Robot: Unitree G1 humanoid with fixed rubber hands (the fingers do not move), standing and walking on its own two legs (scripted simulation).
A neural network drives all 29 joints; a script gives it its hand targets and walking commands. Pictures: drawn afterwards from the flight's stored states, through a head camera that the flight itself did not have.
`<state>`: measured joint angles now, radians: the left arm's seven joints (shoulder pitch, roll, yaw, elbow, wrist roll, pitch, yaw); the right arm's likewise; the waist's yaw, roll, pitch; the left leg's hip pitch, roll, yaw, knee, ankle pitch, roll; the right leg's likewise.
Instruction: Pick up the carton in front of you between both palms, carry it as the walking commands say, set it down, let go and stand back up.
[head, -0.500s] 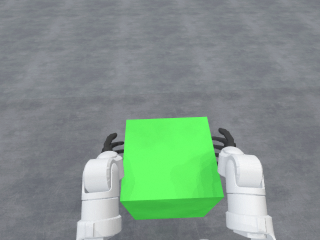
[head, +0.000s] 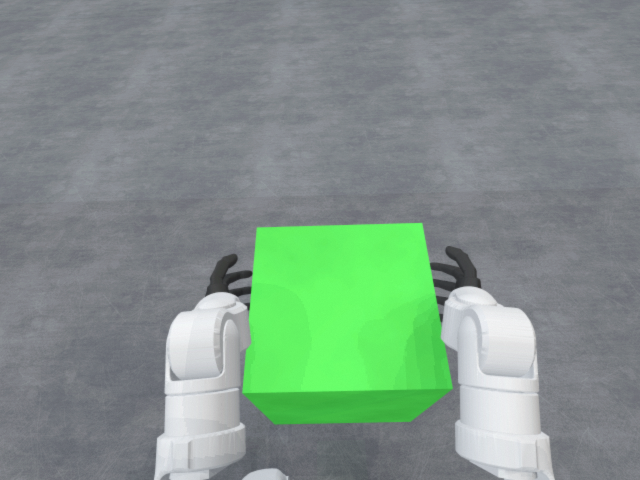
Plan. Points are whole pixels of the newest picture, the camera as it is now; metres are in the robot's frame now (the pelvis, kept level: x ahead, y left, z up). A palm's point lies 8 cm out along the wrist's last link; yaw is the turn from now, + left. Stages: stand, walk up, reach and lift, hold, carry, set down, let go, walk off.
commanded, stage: carry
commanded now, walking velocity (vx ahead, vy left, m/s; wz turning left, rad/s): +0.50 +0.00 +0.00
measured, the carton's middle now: (340, 333) +0.31 +0.00 -0.04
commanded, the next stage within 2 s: none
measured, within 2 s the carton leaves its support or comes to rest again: neither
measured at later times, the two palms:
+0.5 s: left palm (238, 134) +0.65 +0.17 +0.05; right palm (402, 129) +0.63 -0.11 +0.07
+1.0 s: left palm (277, 35) +0.98 +0.13 +0.07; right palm (404, 30) +0.98 -0.16 +0.07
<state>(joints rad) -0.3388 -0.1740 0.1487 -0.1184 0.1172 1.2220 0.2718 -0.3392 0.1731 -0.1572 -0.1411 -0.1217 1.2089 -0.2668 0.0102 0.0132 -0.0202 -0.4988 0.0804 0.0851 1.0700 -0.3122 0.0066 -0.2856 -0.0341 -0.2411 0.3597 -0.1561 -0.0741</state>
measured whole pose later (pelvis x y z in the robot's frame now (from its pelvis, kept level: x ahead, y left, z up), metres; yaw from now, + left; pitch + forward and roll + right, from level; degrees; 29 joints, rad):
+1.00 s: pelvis +0.68 -0.01 +0.00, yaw +0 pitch +4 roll +1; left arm -0.34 -0.17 0.15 -0.14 0.11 1.22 0.27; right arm -0.34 0.17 -0.15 -0.16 -0.12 1.20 -0.26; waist 0.01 0.01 -0.01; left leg -0.53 0.09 0.08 1.00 -0.30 0.00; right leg -0.25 -0.04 -0.23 0.33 -0.16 -0.07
